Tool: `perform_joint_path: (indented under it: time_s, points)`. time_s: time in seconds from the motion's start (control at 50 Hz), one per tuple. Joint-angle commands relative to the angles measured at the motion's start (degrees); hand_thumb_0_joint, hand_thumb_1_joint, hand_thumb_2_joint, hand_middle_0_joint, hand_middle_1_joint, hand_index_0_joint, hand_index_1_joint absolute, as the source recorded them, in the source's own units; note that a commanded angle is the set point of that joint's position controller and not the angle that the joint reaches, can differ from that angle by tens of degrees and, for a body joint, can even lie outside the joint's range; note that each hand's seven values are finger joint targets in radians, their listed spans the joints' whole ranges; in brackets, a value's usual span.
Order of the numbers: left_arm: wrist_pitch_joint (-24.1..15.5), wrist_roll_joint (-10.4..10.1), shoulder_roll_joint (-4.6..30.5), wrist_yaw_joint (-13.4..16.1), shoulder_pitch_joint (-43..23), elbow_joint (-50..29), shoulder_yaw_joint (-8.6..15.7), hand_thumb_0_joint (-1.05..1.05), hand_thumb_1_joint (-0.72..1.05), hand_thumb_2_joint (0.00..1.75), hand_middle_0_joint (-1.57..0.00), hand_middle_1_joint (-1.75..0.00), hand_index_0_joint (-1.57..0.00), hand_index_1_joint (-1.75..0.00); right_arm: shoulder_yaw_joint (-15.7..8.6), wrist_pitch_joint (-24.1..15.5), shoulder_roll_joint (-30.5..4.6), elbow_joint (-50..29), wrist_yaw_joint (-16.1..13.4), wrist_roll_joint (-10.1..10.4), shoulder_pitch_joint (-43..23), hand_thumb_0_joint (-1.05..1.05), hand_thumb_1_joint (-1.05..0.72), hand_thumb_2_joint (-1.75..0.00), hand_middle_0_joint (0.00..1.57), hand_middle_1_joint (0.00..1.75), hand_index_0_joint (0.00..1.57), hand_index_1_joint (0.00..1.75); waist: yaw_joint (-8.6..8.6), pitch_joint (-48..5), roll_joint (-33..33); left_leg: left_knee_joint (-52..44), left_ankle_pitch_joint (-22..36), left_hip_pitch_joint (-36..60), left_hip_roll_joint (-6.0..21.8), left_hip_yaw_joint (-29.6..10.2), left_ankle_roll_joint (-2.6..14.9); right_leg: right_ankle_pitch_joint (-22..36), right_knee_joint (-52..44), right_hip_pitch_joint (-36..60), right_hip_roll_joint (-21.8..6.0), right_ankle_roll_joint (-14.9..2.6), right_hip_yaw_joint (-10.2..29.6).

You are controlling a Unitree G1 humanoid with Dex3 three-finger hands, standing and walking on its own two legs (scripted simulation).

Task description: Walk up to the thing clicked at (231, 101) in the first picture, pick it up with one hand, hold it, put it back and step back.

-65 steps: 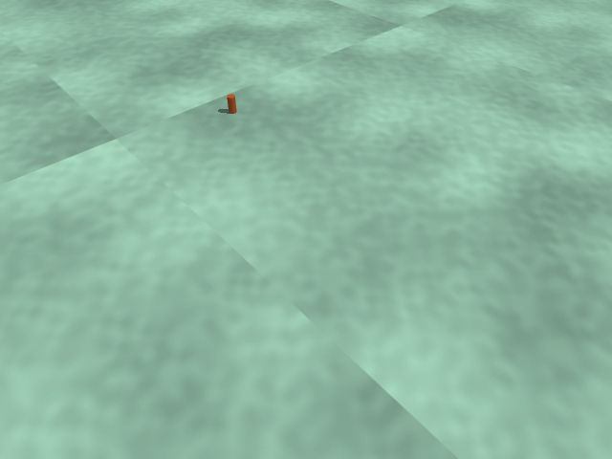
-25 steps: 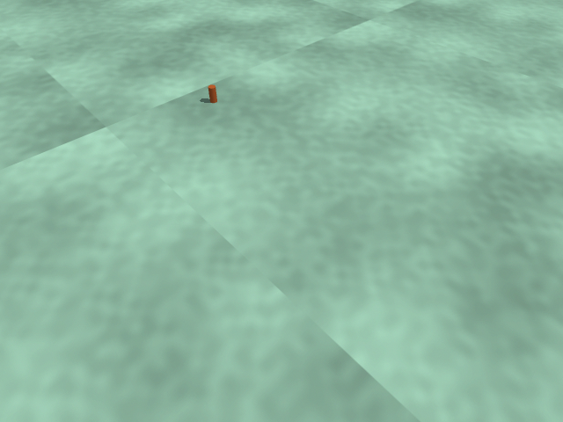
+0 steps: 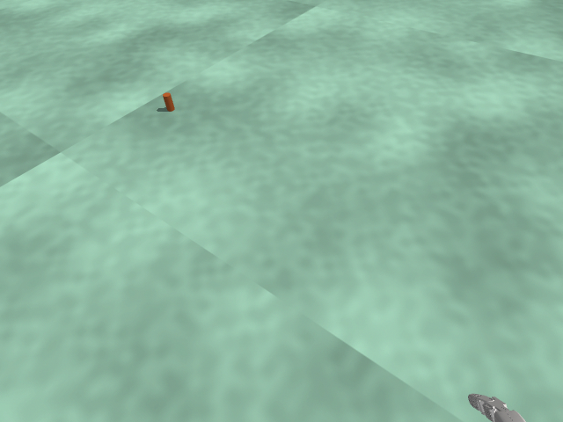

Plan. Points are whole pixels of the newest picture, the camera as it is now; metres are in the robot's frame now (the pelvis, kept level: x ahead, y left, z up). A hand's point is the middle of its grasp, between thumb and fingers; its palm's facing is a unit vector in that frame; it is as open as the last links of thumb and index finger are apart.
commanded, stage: walk up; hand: left
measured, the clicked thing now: (168, 102) +2.05 +0.79 -0.72
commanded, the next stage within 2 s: none
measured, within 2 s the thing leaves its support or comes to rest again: neither
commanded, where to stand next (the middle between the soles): +1.70 +1.11 m, yaw -73 degrees
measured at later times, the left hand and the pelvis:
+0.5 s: hand (115, 259) +0.45 +0.36 -0.12, palm faces -0.37 -0.77 -0.51, open 7.4 cm; pelvis +0.21 +0.12 -0.03, yaw -19 degrees
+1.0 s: hand (120, 169) +0.78 +0.47 -0.16, palm faces -0.50 -0.67 -0.55, open 7.4 cm; pelvis +0.53 +0.24 -0.03, yaw -34 degrees
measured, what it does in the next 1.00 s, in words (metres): walks ahead, turning right: left foot, then right foot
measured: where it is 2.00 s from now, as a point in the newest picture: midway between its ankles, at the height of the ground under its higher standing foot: (203, 238)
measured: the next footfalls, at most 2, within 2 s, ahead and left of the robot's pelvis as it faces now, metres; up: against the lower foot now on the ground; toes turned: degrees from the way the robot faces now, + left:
left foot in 0.14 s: +0.10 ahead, +0.20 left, +0.00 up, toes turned -9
right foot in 0.50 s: +0.33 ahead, -0.04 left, +0.00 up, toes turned -31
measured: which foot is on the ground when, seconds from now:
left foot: up 0.00-0.12, down 0.14-0.52, up 0.54-0.84, down 0.86-1.00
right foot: down 0.00-0.16, up 0.18-0.48, down 0.50-0.86, up 0.88-1.00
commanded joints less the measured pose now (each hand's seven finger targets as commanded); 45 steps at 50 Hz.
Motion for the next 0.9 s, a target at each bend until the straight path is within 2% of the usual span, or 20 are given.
perform_joint_path:
  time_s: [0.0, 0.08, 0.12, 0.14, 0.16, 0.18, 0.24, 0.4, 0.46, 0.48, 0.5, 0.52, 0.56, 0.6, 0.64, 0.74, 0.8, 0.84, 0.86, 0.88]
  points:
    - [-2.7, -0.1, 21.9, 1.9, 0.1, -6.7, 5.7, 0.00, 0.90, 0.90, -0.20, -0.30, -0.20, -0.30, -2.7, -1.8, -10.0, -9.5, 0.7, -0.5, -7.7, 0.00, -0.90, -0.90, 0.20, 0.30, 0.20, 0.30, 2.04, -2.3, -11.9, -5.0, -2.8, -15.4, 2.1, -1.5, -1.69, -17.0, -14.0, 13.8, -16.1, -12.26, 24.3]
    - [-2.5, -0.5, 22.4, 1.7, -1.6, -8.7, 5.3, 0.00, 0.90, 0.90, -0.20, -0.30, -0.20, -0.30, -3.7, -2.1, -10.9, -8.9, 1.0, -0.3, -3.3, 0.00, -0.90, -0.90, 0.20, 0.30, 0.20, 0.30, -0.28, -2.3, -11.3, -14.8, 3.0, 1.2, 1.1, 2.5, -0.77, -9.6, -7.4, 0.6, -11.9, -9.48, 15.8]
    - [-2.0, 0.1, 18.3, 2.0, -10.9, -12.6, 3.8, 0.00, 0.90, 0.90, -0.20, -0.30, -0.20, -0.30, -6.2, -2.1, -15.0, -4.1, -0.1, -0.6, 15.2, 0.00, -0.90, -0.90, 0.20, 0.30, 0.20, 0.30, -12.60, -5.6, 2.3, -28.8, 3.5, 36.2, 2.2, 1.6, 1.21, -17.9, 12.2, -30.0, -1.0, -2.59, 0.6]
    - [-1.8, -0.2, 13.1, 2.8, -10.7, -14.1, 2.4, 0.00, 0.90, 0.90, -0.20, -0.30, -0.20, -0.30, -7.6, -2.5, -21.1, -4.9, -0.8, -0.7, 16.7, 0.00, -0.90, -0.90, 0.20, 0.30, 0.20, 0.30, -12.43, -5.9, 18.1, -37.0, -17.8, 38.8, 20.9, -24.8, 6.20, -24.4, 31.8, -44.2, 4.2, -2.15, -6.6]
    - [-2.3, -0.4, 16.5, 3.5, -12.6, -14.3, 2.3, 0.00, 0.90, 0.90, -0.20, -0.30, -0.20, -0.30, -7.7, -2.7, -22.9, -7.2, -1.0, 1.0, 8.7, 0.00, -0.90, -0.90, 0.20, 0.30, 0.20, 0.30, -8.57, -1.7, 10.8, -39.5, -20.5, 30.0, 26.9, -31.0, 13.69, -15.3, 35.6, -43.7, -6.2, -2.10, -5.3]
    - [-2.7, -0.9, 19.1, 2.8, -11.4, -11.6, 1.9, 0.00, 0.90, 0.90, -0.20, -0.30, -0.20, -0.30, -6.2, -3.0, -17.5, -9.1, -1.4, 1.4, 4.8, 0.00, -0.90, -0.90, 0.20, 0.30, 0.20, 0.30, -6.68, 0.0, -0.9, -37.3, -12.9, 24.3, 22.9, -20.9, 10.04, -9.3, 34.7, -36.8, -8.4, -2.37, -5.6]
    - [-2.0, -1.5, 21.5, 0.5, -3.6, -7.3, 3.8, 0.00, 0.90, 0.90, -0.20, -0.30, -0.20, -0.30, -5.2, -2.8, -14.2, -10.9, -1.8, 0.6, 0.8, 0.00, -0.90, -0.90, 0.20, 0.30, 0.20, 0.30, -2.41, 0.1, 3.5, -34.8, -6.8, 22.4, 14.6, -5.1, 6.82, -3.3, 29.1, -28.8, -11.1, 0.02, -7.4]
    - [-0.7, -1.8, 17.0, -0.2, -10.8, -12.3, 3.8, 0.00, 0.90, 0.90, -0.20, -0.30, -0.20, -0.30, -4.9, -1.4, -11.6, -13.9, -1.1, -0.2, 2.2, 0.00, -0.90, -0.90, 0.20, 0.30, 0.20, 0.30, -3.40, 6.1, 0.5, -32.8, 14.5, 12.5, 10.1, 9.7, 1.46, 6.8, 11.9, -12.3, -7.3, -0.90, -18.0]
    - [-0.4, -2.2, 19.5, 1.7, 11.9, -6.7, 6.0, 0.00, 0.90, 0.90, -0.20, -0.30, -0.20, -0.30, -5.4, -1.6, -12.8, -16.8, -2.2, -0.6, -3.0, 0.00, -0.90, -0.90, 0.20, 0.30, 0.20, 0.30, 9.14, -4.9, -4.3, -1.0, 47.1, -2.4, 6.2, 16.6, -3.43, 6.1, 7.0, 21.5, -4.0, -3.86, -20.5]
    - [-0.2, -1.5, 23.2, 3.2, 22.9, -4.5, 8.1, 0.00, 0.90, 0.90, -0.20, -0.30, -0.20, -0.30, -4.5, -1.7, -11.0, -17.6, -2.2, -0.9, -0.7, 0.00, -0.90, -0.90, 0.20, 0.30, 0.20, 0.30, 13.93, -10.1, -11.9, 18.6, 32.0, -15.1, 3.0, 14.6, -5.02, -2.8, 4.1, 37.0, -7.8, -6.50, -12.0]
    - [0.0, -1.0, 26.9, 5.0, 22.8, -6.4, 9.4, 0.00, 0.90, 0.90, -0.20, -0.30, -0.20, -0.30, -3.2, -1.8, -8.4, -18.9, -2.1, -0.1, 1.9, 0.00, -0.90, -0.90, 0.20, 0.30, 0.20, 0.30, 12.84, -11.0, -21.0, 33.7, -11.4, -32.8, -3.0, 9.2, -7.02, -12.2, -0.9, 43.7, -25.8, -14.91, 18.4]
    - [-0.4, -1.2, 29.1, 6.5, 14.2, -10.4, 8.9, 0.00, 0.90, 0.90, -0.20, -0.30, -0.20, -0.30, -4.4, -1.4, -13.9, -19.2, -2.4, 0.7, 2.4, 0.00, -0.90, -0.90, 0.20, 0.30, 0.20, 0.30, 8.93, -14.0, -12.4, 43.7, -9.6, -35.0, 2.1, -6.4, -7.70, -26.0, -8.7, 36.1, -35.7, -22.45, 40.4]
    - [-1.5, -2.4, 26.1, 7.5, 3.5, -14.5, 7.1, 0.00, 0.90, 0.90, -0.20, -0.30, -0.20, -0.30, -4.8, -1.6, -15.5, -17.7, -1.7, 0.5, -2.5, 0.00, -0.90, -0.90, 0.20, 0.30, 0.20, 0.30, 5.70, -4.3, 1.0, 39.5, -0.9, -31.1, 8.0, -6.5, -5.63, -24.3, -12.6, 19.4, -31.3, -20.35, 27.9]
    - [-3.2, -1.5, 24.3, 7.3, -3.7, -15.3, 6.4, 0.00, 0.90, 0.90, -0.20, -0.30, -0.20, -0.30, -4.3, -0.3, -14.1, -16.3, -0.6, 0.0, 0.9, 0.00, -0.90, -0.90, 0.20, 0.30, 0.20, 0.30, -1.01, 2.0, -1.2, 26.3, 4.6, -23.0, 11.0, -5.0, -2.35, -20.5, -13.3, 2.8, -24.9, -12.69, 14.8]
    - [-4.9, -0.7, 24.8, 6.4, -8.1, -15.6, 6.2, 0.00, 0.90, 0.90, -0.20, -0.30, -0.20, -0.30, -4.1, 0.7, -13.0, -13.8, 1.2, -0.2, 6.4, 0.00, -0.90, -0.90, 0.20, 0.30, 0.20, 0.30, -4.31, 2.7, -5.6, 17.6, 8.4, -12.7, 9.5, -0.2, -0.74, -14.8, -11.3, -9.2, -18.4, -9.96, 2.9]
    - [-5.6, 0.2, 27.2, 5.6, -7.9, -14.4, 7.1, 0.00, 0.90, 0.90, -0.20, -0.30, -0.20, -0.30, -4.7, 1.8, -11.9, -13.8, 3.3, 0.1, 5.3, 0.00, -0.90, -0.90, 0.20, 0.30, 0.20, 0.30, -3.90, 1.3, -12.1, 4.2, 16.7, -0.3, 8.1, 7.2, -1.57, -18.0, -9.2, -19.7, -14.8, -8.52, -4.8]
    - [-4.2, 1.1, 26.0, 5.6, -11.7, -14.1, 7.0, 0.00, 0.90, 0.90, -0.20, -0.30, -0.20, -0.30, -6.0, 1.8, -12.2, -11.3, 2.3, 0.0, 14.0, 0.00, -0.90, -0.90, 0.20, 0.30, 0.20, 0.30, -9.31, -0.3, -9.1, 0.7, 13.5, 13.1, 5.0, 11.4, -2.09, -17.8, 2.1, -26.0, -12.1, -6.27, -7.4]
    - [-2.2, 2.1, 16.6, 5.9, -8.0, -13.7, 4.5, 0.00, 0.90, 0.90, -0.20, -0.30, -0.20, -0.30, -8.1, 0.2, -16.1, -9.3, 0.8, -1.1, 24.4, 0.00, -0.90, -0.90, 0.20, 0.30, 0.20, 0.30, -14.38, -1.0, 12.9, -18.7, -9.6, 16.4, 9.1, -1.3, -0.31, -20.7, 35.8, -32.1, -2.1, -4.61, -12.7]
    - [-1.9, 0.5, 12.7, 6.6, -4.1, -13.7, 3.1, 0.00, 0.90, 0.90, -0.20, -0.30, -0.20, -0.30, -8.5, -0.5, -22.1, -10.7, -0.7, -0.7, 18.4, 0.00, -0.90, -0.90, 0.20, 0.30, 0.20, 0.30, -9.40, 0.5, 23.3, -33.2, -10.4, 15.2, 21.1, -25.2, 2.56, -20.7, 49.1, -39.9, 1.2, -4.24, -7.5]
    - [-2.3, -0.2, 14.4, 7.9, -0.4, -12.2, 2.3, 0.00, 0.90, 0.90, -0.20, -0.30, -0.20, -0.30, -9.5, -0.6, -24.4, -12.4, -2.0, 0.5, 11.5, 0.00, -0.90, -0.90, 0.20, 0.30, 0.20, 0.30, -5.52, -2.0, 22.0, -37.4, -15.4, 12.9, 24.1, -33.2, 5.78, -16.7, 55.0, -37.3, -3.1, -5.85, -2.2]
